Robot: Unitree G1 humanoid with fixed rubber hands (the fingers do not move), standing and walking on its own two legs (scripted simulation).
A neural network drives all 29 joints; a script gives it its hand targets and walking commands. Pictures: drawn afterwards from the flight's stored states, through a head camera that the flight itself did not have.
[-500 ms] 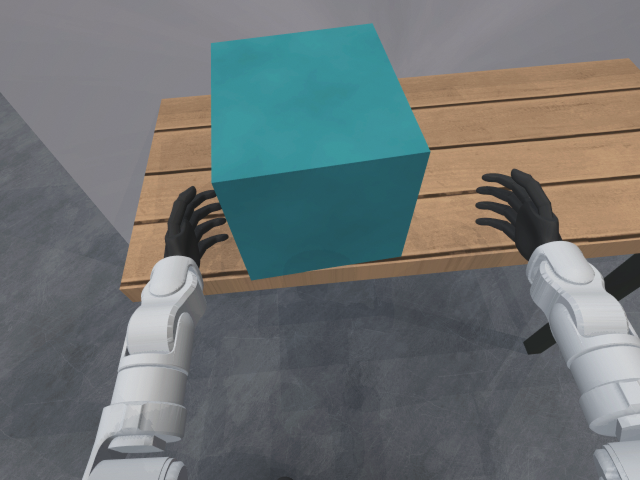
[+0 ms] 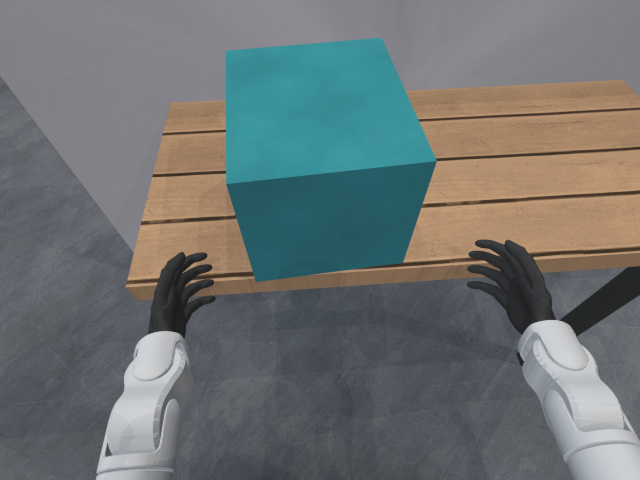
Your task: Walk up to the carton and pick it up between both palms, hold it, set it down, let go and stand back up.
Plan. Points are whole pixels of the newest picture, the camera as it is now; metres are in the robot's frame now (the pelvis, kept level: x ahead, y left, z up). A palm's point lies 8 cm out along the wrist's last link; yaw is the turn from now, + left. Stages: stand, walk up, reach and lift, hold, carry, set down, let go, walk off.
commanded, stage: set down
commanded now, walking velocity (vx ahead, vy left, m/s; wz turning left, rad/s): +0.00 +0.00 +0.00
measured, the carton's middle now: (317, 161) +0.53 +0.06 +0.06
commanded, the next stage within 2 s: let go in 1.70 s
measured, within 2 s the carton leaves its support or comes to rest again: neither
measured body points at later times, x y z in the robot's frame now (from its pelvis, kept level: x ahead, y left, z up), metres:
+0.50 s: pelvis +0.01 +0.00 +0.00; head +0.03 +0.01 +0.45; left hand +0.27 +0.21 -0.01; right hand +0.27 -0.22 +0.00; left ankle +0.02 +0.16 -0.74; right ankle +0.01 -0.09 -0.74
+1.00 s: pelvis +0.02 +0.02 +0.00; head +0.04 +0.03 +0.45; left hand +0.24 +0.23 -0.04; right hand +0.23 -0.21 -0.04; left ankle +0.02 +0.16 -0.74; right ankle +0.01 -0.09 -0.74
